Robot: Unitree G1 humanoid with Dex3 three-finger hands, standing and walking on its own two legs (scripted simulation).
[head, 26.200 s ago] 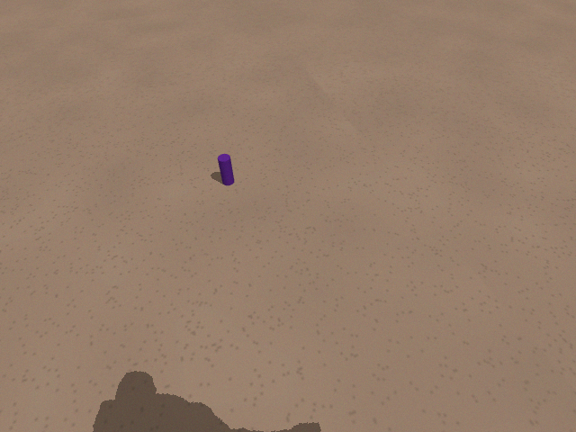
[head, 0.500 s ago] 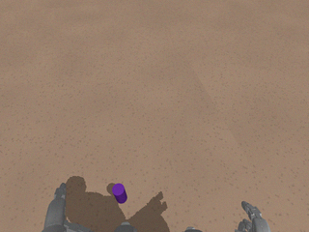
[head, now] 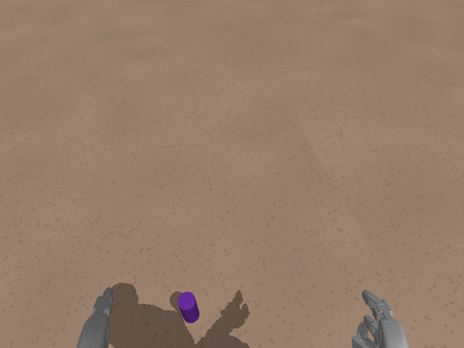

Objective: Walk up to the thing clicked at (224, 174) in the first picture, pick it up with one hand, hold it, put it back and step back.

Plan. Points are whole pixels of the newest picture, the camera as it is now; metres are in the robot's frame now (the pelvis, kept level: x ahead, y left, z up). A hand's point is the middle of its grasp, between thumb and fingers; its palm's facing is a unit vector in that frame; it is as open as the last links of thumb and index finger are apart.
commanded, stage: home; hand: left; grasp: from the side
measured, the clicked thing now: (189, 308) +0.40 +0.19 -0.64
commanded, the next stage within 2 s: stand in 1.38 s
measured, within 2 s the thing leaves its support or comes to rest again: neither
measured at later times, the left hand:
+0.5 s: hand out of the picture +0.15 +0.17 -0.05, palm faces +0.09 -0.95 -0.28, open 17.6 cm
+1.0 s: hand out of the picture +0.16 +0.17 -0.05, palm faces +0.10 -0.96 -0.28, open 17.7 cm
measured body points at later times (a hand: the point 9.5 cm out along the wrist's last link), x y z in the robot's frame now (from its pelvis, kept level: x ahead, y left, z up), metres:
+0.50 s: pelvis -0.02 -0.01 +0.00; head +0.00 -0.01 +0.45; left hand +0.15 +0.22 -0.03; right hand +0.14 -0.25 -0.07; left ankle +0.02 +0.13 -0.69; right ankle -0.01 -0.13 -0.69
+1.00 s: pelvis -0.01 -0.01 +0.00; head +0.01 -0.01 +0.45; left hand +0.15 +0.22 -0.03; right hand +0.15 -0.25 -0.07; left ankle +0.02 +0.13 -0.69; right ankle -0.01 -0.13 -0.69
